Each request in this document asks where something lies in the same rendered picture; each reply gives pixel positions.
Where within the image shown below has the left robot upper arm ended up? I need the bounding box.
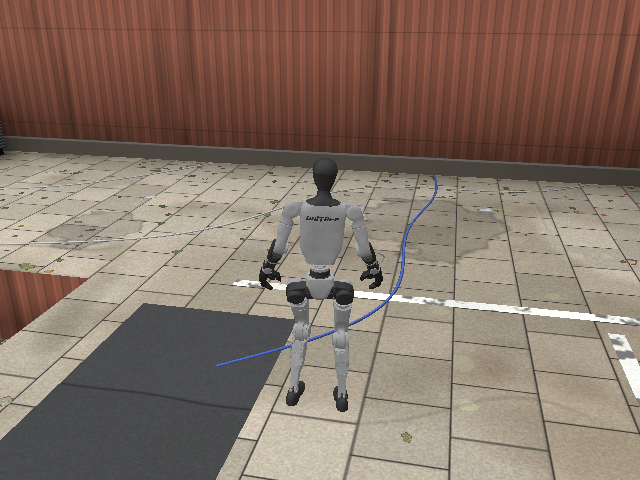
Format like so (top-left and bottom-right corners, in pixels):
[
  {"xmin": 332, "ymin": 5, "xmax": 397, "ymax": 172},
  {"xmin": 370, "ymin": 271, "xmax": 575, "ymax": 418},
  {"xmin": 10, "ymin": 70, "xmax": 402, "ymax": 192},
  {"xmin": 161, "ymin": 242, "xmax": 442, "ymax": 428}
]
[{"xmin": 273, "ymin": 200, "xmax": 303, "ymax": 255}]

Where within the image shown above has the right robot upper arm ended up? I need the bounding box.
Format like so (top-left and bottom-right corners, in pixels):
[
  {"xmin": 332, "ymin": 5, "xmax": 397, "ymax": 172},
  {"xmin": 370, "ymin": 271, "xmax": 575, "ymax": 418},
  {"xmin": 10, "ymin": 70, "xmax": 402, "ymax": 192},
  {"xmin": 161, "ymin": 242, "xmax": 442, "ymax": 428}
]
[{"xmin": 344, "ymin": 202, "xmax": 372, "ymax": 257}]

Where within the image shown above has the robot left forearm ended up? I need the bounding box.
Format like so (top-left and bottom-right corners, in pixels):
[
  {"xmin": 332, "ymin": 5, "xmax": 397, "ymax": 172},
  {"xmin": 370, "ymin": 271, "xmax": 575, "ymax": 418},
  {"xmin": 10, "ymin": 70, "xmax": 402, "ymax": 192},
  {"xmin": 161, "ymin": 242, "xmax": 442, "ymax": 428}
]
[{"xmin": 262, "ymin": 239, "xmax": 282, "ymax": 274}]

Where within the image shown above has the left robot hand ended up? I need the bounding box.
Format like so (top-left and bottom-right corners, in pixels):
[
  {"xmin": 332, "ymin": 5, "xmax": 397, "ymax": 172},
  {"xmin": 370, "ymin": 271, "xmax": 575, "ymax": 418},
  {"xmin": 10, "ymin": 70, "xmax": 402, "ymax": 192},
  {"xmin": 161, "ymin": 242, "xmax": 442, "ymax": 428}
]
[{"xmin": 259, "ymin": 263, "xmax": 281, "ymax": 290}]

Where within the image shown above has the robot right forearm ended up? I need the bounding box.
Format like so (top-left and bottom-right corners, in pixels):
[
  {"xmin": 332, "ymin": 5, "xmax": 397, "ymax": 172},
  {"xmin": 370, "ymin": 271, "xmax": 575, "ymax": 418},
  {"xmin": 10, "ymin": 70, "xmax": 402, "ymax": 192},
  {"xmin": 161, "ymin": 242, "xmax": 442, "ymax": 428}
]
[{"xmin": 361, "ymin": 242, "xmax": 380, "ymax": 275}]

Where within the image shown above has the robot right shin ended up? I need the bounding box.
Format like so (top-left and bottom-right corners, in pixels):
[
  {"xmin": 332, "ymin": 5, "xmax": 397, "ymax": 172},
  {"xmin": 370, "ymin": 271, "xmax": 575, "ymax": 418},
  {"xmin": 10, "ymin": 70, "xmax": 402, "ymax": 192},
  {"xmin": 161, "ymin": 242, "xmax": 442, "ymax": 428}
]
[{"xmin": 334, "ymin": 332, "xmax": 349, "ymax": 398}]

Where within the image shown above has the right robot hand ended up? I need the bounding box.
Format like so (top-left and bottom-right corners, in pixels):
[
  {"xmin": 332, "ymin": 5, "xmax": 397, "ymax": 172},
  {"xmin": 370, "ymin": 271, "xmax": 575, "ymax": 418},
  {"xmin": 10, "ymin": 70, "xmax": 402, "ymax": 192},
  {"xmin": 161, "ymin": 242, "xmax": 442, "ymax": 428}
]
[{"xmin": 360, "ymin": 267, "xmax": 383, "ymax": 289}]

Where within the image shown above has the left robot thigh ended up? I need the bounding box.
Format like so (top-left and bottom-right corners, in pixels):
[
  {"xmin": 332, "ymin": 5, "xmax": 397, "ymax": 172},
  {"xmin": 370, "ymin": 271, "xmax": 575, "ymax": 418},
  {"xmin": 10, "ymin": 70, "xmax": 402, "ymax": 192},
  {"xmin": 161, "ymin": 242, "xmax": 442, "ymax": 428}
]
[{"xmin": 286, "ymin": 278, "xmax": 311, "ymax": 341}]

